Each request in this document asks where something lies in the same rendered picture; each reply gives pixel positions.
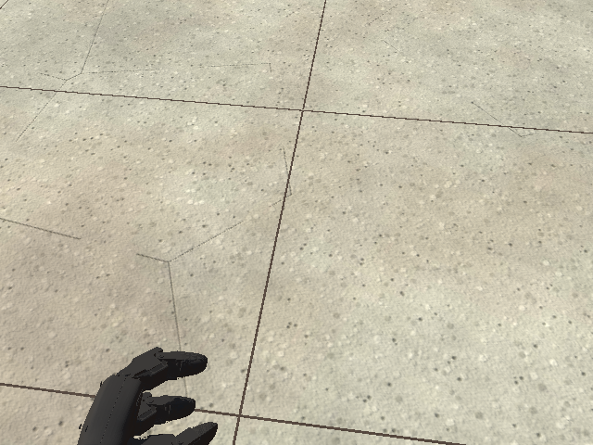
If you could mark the left robot hand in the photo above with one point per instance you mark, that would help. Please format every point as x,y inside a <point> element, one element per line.
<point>121,410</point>

